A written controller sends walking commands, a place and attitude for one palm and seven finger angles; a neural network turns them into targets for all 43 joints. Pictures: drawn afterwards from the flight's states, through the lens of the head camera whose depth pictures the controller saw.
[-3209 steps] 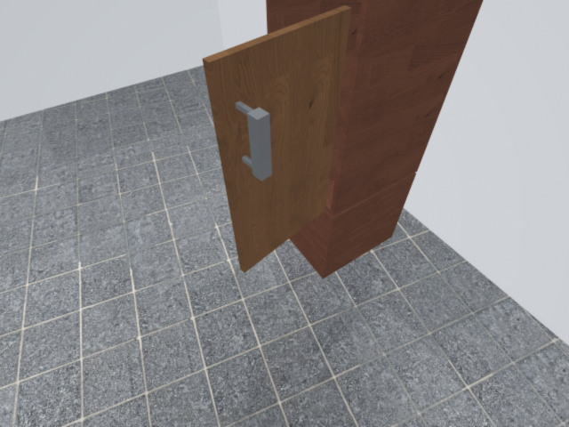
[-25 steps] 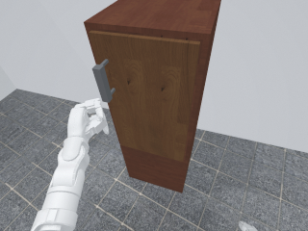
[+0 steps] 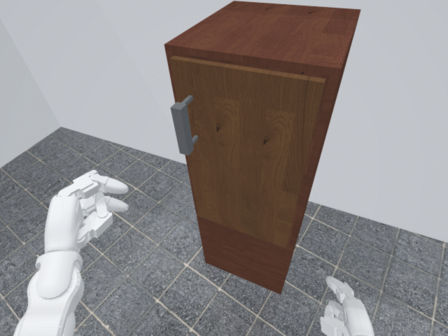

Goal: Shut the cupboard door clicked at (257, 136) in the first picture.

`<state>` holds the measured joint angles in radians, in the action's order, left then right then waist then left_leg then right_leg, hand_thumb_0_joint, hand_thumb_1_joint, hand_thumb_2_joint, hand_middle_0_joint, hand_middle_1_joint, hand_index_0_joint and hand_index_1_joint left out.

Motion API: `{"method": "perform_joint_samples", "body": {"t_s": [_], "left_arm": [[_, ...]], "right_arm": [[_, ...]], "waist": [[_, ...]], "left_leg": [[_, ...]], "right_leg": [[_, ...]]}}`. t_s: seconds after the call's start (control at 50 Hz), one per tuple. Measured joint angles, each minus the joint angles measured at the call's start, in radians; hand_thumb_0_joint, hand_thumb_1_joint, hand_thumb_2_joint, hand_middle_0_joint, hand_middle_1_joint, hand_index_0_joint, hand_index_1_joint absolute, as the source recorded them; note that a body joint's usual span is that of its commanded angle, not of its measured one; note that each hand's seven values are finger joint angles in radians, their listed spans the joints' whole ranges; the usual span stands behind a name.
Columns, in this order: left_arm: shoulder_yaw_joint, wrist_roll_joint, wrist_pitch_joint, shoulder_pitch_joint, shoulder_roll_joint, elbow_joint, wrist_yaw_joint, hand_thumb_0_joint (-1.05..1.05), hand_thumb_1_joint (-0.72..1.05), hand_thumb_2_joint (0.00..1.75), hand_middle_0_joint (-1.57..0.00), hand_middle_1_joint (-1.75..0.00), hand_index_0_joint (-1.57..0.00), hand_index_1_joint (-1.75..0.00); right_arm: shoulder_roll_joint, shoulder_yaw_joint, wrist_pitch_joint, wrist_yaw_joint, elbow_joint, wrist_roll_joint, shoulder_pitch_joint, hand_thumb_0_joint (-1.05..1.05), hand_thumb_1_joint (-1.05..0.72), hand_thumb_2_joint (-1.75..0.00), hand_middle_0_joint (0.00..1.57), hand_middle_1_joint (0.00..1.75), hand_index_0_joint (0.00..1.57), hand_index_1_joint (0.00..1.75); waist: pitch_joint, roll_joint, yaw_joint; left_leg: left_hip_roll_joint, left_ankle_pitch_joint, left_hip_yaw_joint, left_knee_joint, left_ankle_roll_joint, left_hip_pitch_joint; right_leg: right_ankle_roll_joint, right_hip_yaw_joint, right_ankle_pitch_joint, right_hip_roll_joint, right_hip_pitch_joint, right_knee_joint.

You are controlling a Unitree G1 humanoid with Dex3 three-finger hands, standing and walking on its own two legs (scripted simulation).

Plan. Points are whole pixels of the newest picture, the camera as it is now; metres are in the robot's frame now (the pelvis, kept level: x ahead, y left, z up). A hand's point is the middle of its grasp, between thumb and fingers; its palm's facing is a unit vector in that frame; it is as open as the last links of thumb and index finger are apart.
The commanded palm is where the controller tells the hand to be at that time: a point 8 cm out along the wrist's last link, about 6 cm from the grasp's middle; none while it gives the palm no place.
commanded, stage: draw the hand back to the body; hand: left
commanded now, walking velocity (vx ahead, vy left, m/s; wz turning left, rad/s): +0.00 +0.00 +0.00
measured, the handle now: (187, 125) +0.56 +0.16 +0.09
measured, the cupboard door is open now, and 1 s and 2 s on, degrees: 0 0 0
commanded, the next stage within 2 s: step back with the hand held close in 0.70 s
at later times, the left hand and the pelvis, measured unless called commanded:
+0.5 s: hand (43, 240) +0.19 +0.28 +0.15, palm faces +0.50 -0.78 -0.38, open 7.1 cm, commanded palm +0.15 +0.31 +0.17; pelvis +0.01 +0.01 +0.00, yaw +0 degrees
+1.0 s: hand (50, 238) +0.20 +0.27 +0.15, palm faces +0.43 -0.79 -0.44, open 7.4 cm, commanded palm +0.14 +0.31 +0.17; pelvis +0.00 +0.01 +0.00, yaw +0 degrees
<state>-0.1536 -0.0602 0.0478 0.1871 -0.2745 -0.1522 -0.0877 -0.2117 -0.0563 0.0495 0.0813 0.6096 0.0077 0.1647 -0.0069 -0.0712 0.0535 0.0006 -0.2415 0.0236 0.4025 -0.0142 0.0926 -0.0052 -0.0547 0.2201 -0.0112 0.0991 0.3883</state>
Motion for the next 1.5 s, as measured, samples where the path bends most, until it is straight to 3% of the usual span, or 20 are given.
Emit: {"method": "perform_joint_samples", "body": {"t_s": [0.38,0.52,0.84,1.0,1.2,1.5], "left_arm": [[-0.200,-0.009,0.023,0.283,-0.069,-0.202,-0.019,0.02,0.90,0.90,-0.37,-0.47,-0.37,-0.47],[-0.186,-0.002,0.023,0.253,-0.041,-0.188,-0.033,0.02,0.90,0.90,-0.25,-0.35,-0.26,-0.35],[-0.188,-0.006,0.029,0.260,-0.056,-0.204,-0.023,0.02,0.89,0.90,-0.21,-0.30,-0.22,-0.30],[-0.212,0.000,0.080,0.313,-0.079,-0.229,-0.031,0.02,0.89,0.90,-0.21,-0.30,-0.21,-0.30],[-0.239,-0.006,0.081,0.355,-0.148,-0.284,-0.049,0.02,0.89,0.90,-0.22,-0.30,-0.22,-0.30],[-0.284,0.042,0.162,0.312,-0.124,-0.308,-0.070,0.02,0.89,0.90,-0.21,-0.30,-0.22,-0.30]], "right_arm": [[-0.019,0.044,0.017,-0.003,0.030,-0.003,0.050,0.02,-0.91,-0.90,0.20,0.30,0.20,0.30],[-0.025,0.045,0.036,0.004,0.036,-0.003,0.036,0.02,-0.91,-0.90,0.20,0.30,0.20,0.30],[-0.002,0.032,0.040,0.001,0.032,-0.007,0.035,0.02,-0.91,-0.89,0.20,0.30,0.20,0.30],[-0.036,0.058,-0.016,-0.001,-0.005,-0.001,0.035,0.02,-0.91,-0.89,0.20,0.30,0.20,0.30],[-0.041,0.077,-0.077,0.022,-0.053,0.010,0.029,0.02,-0.91,-0.90,0.20,0.30,0.20,0.30],[-0.004,0.042,-0.008,0.011,-0.061,0.000,0.089,0.01,-0.90,-0.89,0.20,0.30,0.20,0.30]], "waist": [[0.020,-0.008,0.007],[0.008,-0.004,0.018],[0.006,-0.004,0.005],[0.039,-0.012,-0.031],[0.028,0.032,-0.053],[0.019,0.060,-0.050]], "left_leg": [[0.003,-0.029,0.006,0.018,-0.008,-0.008],[0.008,-0.022,-0.002,0.020,-0.010,-0.002],[-0.002,-0.019,0.002,0.016,-0.003,-0.007],[-0.009,-0.040,-0.006,0.097,-0.010,0.126],[0.011,-0.028,0.027,0.133,-0.033,0.188],[0.001,-0.034,0.014,0.290,-0.045,0.323]], "right_leg": [[0.011,0.006,0.019,-0.004,-0.013,0.003],[0.012,-0.002,0.015,-0.008,-0.010,0.006],[0.005,0.003,0.009,0.002,-0.014,-0.001],[0.010,-0.006,0.004,0.007,0.093,0.029],[0.032,0.027,-0.002,-0.016,0.180,0.098],[0.030,0.012,-0.009,-0.013,0.297,0.229]]}}
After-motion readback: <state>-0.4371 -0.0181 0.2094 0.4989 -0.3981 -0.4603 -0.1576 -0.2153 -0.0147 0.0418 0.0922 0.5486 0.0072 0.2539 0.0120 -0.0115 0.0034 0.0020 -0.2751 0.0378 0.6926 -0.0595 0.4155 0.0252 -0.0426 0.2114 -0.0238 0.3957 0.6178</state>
